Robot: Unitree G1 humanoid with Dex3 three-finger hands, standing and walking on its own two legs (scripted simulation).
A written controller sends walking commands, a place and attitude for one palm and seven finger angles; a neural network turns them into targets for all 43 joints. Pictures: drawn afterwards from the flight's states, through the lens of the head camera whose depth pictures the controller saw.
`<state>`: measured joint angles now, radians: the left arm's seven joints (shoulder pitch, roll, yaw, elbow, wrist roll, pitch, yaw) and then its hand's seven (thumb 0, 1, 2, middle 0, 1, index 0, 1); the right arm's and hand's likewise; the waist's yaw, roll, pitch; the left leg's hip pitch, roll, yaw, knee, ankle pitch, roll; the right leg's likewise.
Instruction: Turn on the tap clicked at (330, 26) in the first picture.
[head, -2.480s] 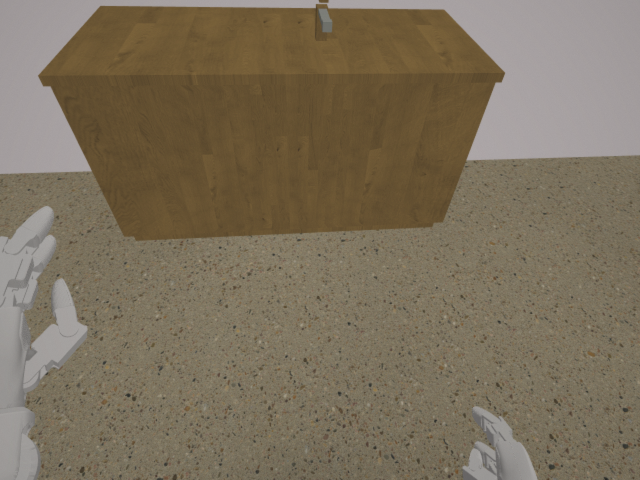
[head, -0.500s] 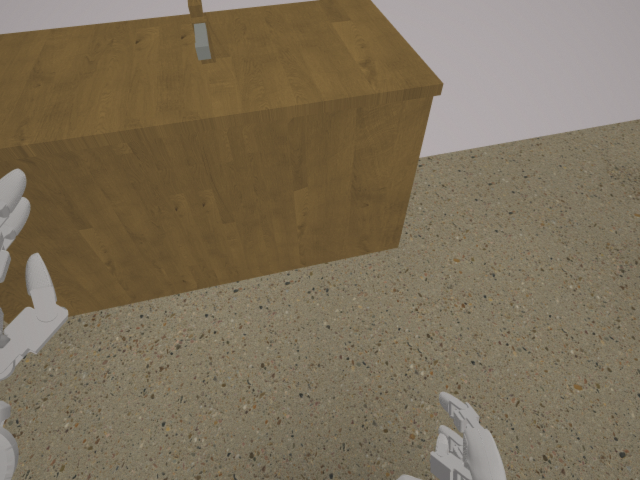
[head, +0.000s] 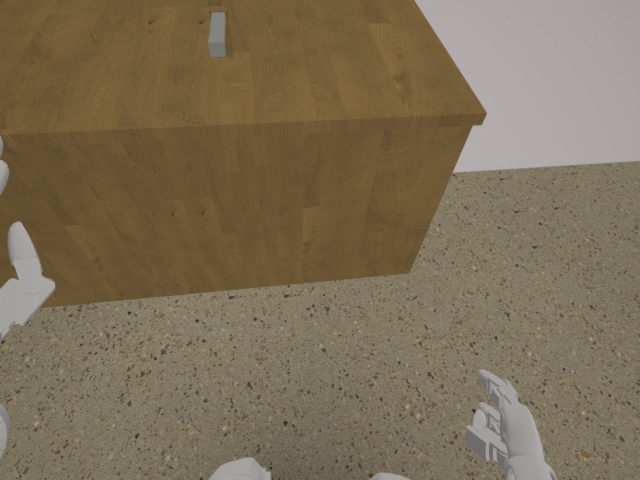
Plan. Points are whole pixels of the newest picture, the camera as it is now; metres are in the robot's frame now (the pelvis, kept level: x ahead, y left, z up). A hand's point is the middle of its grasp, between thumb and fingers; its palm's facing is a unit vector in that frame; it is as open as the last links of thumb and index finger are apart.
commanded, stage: turn to face it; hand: left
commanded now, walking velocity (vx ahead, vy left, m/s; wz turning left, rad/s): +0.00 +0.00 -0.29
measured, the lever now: (217, 46) +0.82 +0.26 +0.09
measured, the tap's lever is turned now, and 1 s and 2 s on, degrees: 0 0 0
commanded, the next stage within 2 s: take the last steps up to it in 0.34 s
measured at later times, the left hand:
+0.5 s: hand (160, 271) +0.25 +0.16 +0.19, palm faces +0.29 -0.86 -0.41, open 7.4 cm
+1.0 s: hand (156, 254) +0.27 +0.17 +0.19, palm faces +0.30 -0.86 -0.41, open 7.4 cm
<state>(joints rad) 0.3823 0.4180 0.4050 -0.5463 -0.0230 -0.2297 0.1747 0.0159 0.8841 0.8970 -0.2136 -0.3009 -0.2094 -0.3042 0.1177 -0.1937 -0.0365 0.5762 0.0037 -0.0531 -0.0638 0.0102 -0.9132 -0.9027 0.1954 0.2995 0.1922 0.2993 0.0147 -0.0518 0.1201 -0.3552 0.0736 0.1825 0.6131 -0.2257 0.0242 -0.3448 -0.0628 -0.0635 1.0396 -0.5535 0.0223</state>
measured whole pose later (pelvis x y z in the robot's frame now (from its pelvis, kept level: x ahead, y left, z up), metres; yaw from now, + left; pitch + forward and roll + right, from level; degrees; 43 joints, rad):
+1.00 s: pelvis +0.03 -0.04 +0.01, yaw -7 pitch +0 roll +0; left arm 0.47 0.35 0.35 -0.51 -0.01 -0.24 0.16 0.02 0.88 0.90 -0.22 -0.30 -0.21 -0.30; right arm 0.25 -0.21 0.00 0.63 -0.01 -0.06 -0.07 0.01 -0.91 -0.90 0.20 0.30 0.20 0.30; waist 0.00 -0.01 0.04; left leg -0.35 0.08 0.10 0.63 -0.30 0.00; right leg -0.21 -0.05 -0.10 0.53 -0.30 -0.01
